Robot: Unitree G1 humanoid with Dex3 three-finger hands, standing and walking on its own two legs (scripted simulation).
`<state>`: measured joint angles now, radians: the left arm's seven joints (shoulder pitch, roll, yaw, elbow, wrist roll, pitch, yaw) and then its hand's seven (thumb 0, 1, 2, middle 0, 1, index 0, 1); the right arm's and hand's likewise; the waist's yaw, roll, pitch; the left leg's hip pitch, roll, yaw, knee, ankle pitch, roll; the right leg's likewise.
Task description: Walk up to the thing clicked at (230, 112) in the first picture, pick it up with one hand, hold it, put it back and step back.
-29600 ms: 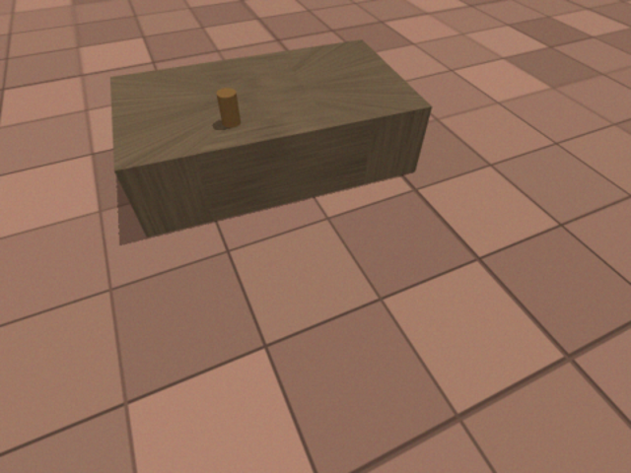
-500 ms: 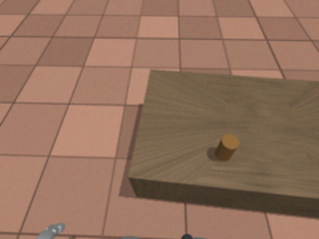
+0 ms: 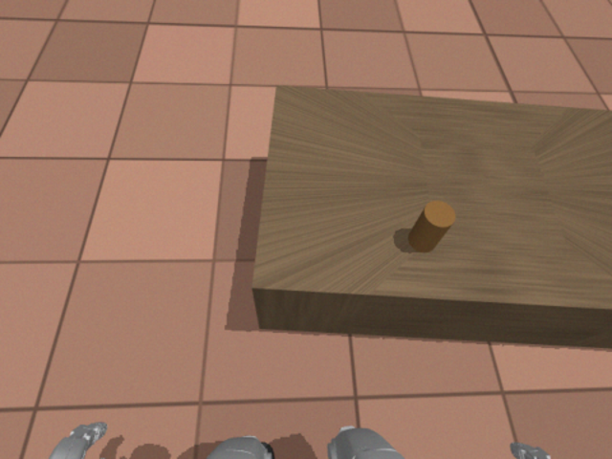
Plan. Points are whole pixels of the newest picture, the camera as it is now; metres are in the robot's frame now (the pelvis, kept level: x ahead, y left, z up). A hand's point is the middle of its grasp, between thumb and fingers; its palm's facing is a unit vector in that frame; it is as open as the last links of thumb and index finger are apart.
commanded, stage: step back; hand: right
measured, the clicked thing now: (430, 227) +0.63 -0.30 -0.34
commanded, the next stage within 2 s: none
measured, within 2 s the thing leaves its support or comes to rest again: neither
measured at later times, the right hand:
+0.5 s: hand out of the picture +0.00 -0.28 -0.15, palm faces -0.08 +0.90 -0.43, open 7.4 cm
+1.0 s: hand out of the picture -0.12 -0.33 -0.15, palm faces +0.00 +0.91 -0.41, open 7.4 cm
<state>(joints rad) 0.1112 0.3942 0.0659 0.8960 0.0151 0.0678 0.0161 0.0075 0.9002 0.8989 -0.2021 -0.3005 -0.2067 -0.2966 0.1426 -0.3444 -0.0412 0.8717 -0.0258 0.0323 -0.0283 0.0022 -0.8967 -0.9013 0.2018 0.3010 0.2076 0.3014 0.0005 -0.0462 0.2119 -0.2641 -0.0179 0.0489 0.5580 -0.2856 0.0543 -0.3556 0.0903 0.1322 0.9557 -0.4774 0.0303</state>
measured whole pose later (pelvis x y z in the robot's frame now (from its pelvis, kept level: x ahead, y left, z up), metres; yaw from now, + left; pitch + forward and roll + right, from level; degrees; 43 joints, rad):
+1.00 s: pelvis -0.26 -0.05 -0.02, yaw -3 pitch -3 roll -2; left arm 0.22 0.37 0.08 0.87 0.03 0.05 -0.01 0.01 0.90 0.90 -0.20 -0.30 -0.21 -0.30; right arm 0.07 -0.43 -0.05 0.79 -0.02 0.05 -0.02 0.00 -0.90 -0.90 0.20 0.30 0.21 0.30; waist 0.01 0.07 0.20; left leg -0.46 0.10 -0.05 0.68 -0.22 -0.01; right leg -0.19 0.05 0.02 0.66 -0.42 0.00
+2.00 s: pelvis -0.53 -0.09 -0.01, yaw +4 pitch -2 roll +0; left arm 0.23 0.39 0.07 0.90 0.05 -0.02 0.01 0.01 0.89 0.90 -0.21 -0.30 -0.21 -0.30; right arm 0.22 -0.41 -0.05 0.94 -0.03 0.07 0.02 0.00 -0.90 -0.90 0.20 0.30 0.20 0.30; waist 0.03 0.06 0.09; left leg -0.31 0.00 -0.08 0.74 -0.48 -0.03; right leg -0.25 -0.04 -0.05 0.65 -0.36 0.00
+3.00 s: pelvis -0.48 -0.07 +0.00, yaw +3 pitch -3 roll -1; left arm 0.14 0.36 0.01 1.07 0.01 -0.02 0.00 0.01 0.90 0.90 -0.20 -0.30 -0.21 -0.30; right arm 0.04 -0.34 -0.01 1.05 -0.02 -0.01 0.02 0.00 -0.90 -0.90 0.20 0.30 0.21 0.30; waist 0.02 0.01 0.07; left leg -0.25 0.03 0.03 0.52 -0.22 -0.01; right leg -0.13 -0.02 -0.01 0.49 -0.31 0.02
